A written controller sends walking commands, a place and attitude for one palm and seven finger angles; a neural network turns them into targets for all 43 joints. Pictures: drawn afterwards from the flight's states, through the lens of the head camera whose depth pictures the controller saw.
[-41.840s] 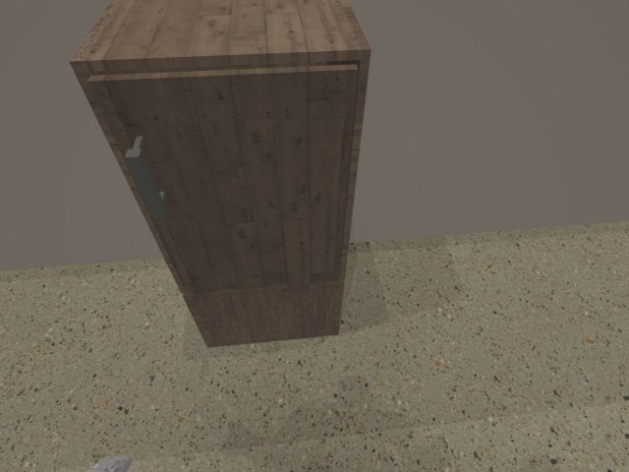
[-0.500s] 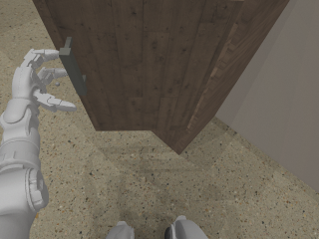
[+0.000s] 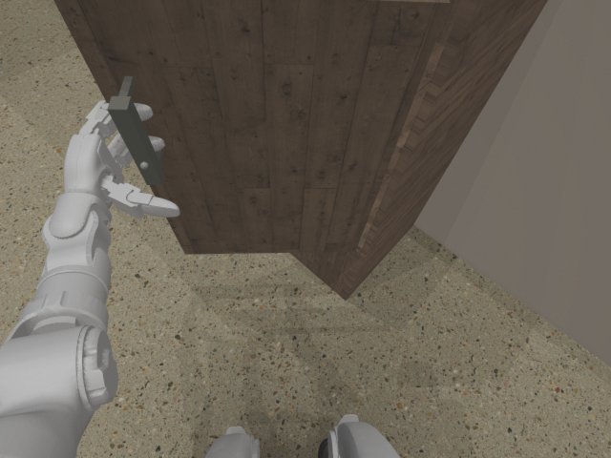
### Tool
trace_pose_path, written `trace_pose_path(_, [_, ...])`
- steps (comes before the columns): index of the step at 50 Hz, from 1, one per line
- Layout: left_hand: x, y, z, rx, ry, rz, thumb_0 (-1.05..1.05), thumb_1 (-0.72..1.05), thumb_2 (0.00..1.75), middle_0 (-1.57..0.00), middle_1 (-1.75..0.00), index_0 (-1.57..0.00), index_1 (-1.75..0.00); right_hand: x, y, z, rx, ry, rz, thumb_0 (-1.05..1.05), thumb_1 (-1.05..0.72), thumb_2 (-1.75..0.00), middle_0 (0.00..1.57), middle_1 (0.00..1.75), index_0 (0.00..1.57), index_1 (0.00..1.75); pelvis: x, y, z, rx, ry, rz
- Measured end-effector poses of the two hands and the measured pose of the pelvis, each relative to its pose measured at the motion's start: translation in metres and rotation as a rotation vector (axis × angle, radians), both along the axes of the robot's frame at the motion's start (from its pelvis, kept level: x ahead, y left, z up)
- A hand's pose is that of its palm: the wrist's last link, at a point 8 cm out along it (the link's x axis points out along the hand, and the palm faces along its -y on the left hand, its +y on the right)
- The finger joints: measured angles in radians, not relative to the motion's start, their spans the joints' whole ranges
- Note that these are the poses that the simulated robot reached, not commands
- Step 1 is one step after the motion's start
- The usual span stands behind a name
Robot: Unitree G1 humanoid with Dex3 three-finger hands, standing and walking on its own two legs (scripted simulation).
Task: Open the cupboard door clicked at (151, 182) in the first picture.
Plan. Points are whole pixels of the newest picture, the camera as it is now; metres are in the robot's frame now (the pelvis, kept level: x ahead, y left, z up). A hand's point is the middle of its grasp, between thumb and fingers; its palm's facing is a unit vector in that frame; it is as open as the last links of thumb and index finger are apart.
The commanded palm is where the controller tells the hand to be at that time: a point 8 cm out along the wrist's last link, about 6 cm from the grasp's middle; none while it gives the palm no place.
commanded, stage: slide the fingers in behind the handle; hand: left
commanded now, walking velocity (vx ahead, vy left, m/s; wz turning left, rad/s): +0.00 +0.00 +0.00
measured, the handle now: (142, 134) +0.53 +0.20 +0.08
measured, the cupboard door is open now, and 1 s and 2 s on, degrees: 45 45 67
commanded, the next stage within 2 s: close the thumb around the handle in 0.50 s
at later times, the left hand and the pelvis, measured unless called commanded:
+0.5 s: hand (154, 163) +0.48 +0.18 +0.08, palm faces -0.02 -1.00 -0.02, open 14.0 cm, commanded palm +0.45 +0.23 +0.08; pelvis +0.00 +0.00 +0.00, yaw +0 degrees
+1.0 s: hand (157, 161) +0.48 +0.18 +0.07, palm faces +0.00 -1.00 -0.03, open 9.5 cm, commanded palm +0.45 +0.23 +0.08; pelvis +0.00 +0.00 +0.00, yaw +0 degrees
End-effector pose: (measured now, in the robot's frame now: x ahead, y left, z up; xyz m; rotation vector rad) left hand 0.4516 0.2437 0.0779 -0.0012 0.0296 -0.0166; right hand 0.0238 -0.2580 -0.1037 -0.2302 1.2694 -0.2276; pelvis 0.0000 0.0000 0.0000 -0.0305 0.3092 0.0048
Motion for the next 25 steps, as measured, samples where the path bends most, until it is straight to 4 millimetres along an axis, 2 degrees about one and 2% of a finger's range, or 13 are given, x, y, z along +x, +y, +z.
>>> trace_pose_path(7, [0.005,-0.011,-0.003,0.008,-0.001,-0.001,-0.02,-0.50,0.30,-0.30,-1.20,-0.30,-1.20,-0.007,-0.007,0.001,-0.016,-0.009,-0.017,0.01,-0.91,-0.90,0.20,0.30,0.21,0.30,-0.003,-0.003,-0.002,0.004,0.007,-0.007])
trace_pose_path(18, [0.006,-0.006,0.001,0.023,-0.006,0.015,-0.02,-0.50,0.30,-0.30,-1.20,-0.30,-1.20,-0.018,-0.008,0.001,-0.014,0.012,-0.029,0.01,-0.91,-0.90,0.20,0.30,0.21,0.30,-0.004,-0.004,-0.002,0.006,0.010,-0.011])
trace_pose_path(25, [0.006,-0.011,0.000,0.024,0.008,-0.007,-0.01,-0.50,0.30,-0.30,-1.20,-0.30,-1.20,-0.015,-0.007,0.000,-0.010,0.012,-0.020,0.01,-0.91,-0.90,0.20,0.30,0.21,0.30,-0.004,-0.003,-0.001,0.004,0.010,-0.003])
